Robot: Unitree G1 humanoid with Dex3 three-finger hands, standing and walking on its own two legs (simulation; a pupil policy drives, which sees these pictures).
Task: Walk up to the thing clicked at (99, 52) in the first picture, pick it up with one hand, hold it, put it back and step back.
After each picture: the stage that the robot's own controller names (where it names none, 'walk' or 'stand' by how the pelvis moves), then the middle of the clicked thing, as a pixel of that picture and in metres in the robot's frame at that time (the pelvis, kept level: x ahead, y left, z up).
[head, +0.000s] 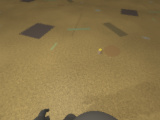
stand; (99, 51) +1.50 -0.21 -0.72
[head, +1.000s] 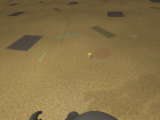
walk; (89, 55) +1.39 +0.13 -0.69
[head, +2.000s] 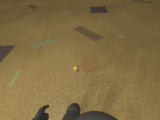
walk; (75, 69) +0.86 +0.30 -0.71
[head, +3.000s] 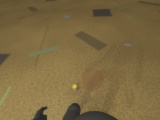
walk; (74, 87) +0.53 +0.25 -0.71
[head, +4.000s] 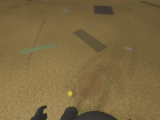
stand; (70, 94) +0.37 +0.22 -0.70
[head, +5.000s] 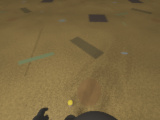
stand; (70, 103) +0.33 +0.21 -0.72
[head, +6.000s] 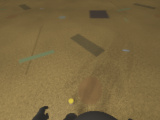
stand; (71, 101) +0.32 +0.21 -0.72
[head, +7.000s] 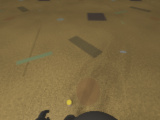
stand; (69, 103) +0.32 +0.23 -0.72
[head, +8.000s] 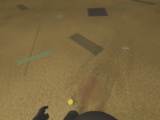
walk; (70, 102) +0.29 +0.23 -0.71
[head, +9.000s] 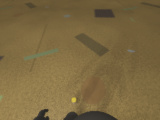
stand; (74, 100) +0.33 +0.18 -0.72
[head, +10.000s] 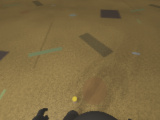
stand; (74, 99) +0.34 +0.17 -0.71
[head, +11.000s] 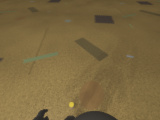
stand; (71, 105) +0.31 +0.19 -0.72
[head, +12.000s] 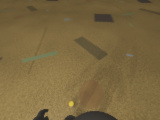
stand; (71, 104) +0.31 +0.20 -0.72
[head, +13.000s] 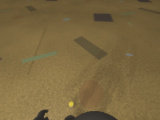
stand; (71, 105) +0.30 +0.20 -0.72
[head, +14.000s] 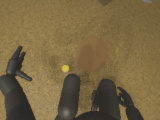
go down; (65, 69) +0.38 +0.20 -0.36
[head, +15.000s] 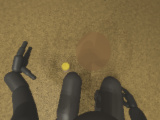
close in; (65, 67) +0.39 +0.20 -0.29
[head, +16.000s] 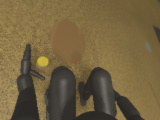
close in; (41, 63) +0.38 +0.22 -0.22
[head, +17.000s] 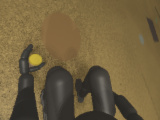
close; (34, 62) +0.38 +0.23 -0.22
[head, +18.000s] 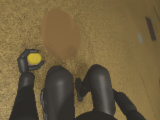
lift; (33, 61) +0.38 +0.23 -0.22
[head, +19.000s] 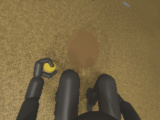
lift; (48, 68) +0.31 +0.26 -0.14
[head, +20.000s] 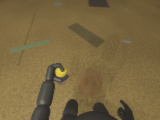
lift; (61, 76) +0.31 +0.19 +0.02
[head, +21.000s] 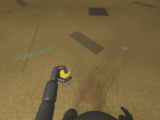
hold; (65, 77) +0.32 +0.17 +0.01
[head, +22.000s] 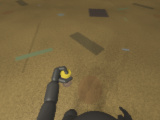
hold; (66, 78) +0.31 +0.17 +0.01
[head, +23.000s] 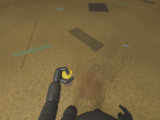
hold; (67, 78) +0.32 +0.16 -0.02
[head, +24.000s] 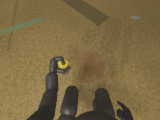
crouch; (64, 67) +0.39 +0.18 -0.06
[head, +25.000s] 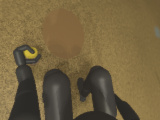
lower; (32, 56) +0.41 +0.25 -0.21
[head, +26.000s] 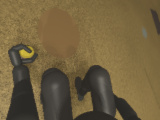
lower; (27, 55) +0.41 +0.27 -0.21
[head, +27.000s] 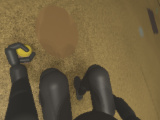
lower; (25, 54) +0.41 +0.27 -0.22
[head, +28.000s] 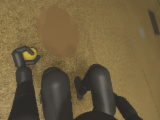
lower; (30, 57) +0.40 +0.24 -0.22
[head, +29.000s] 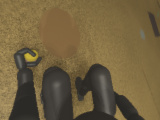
loosen; (31, 58) +0.39 +0.24 -0.22
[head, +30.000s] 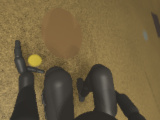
withdraw; (34, 62) +0.37 +0.23 -0.21
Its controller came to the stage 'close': yes
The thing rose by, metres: 0.72
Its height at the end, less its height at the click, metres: +0.00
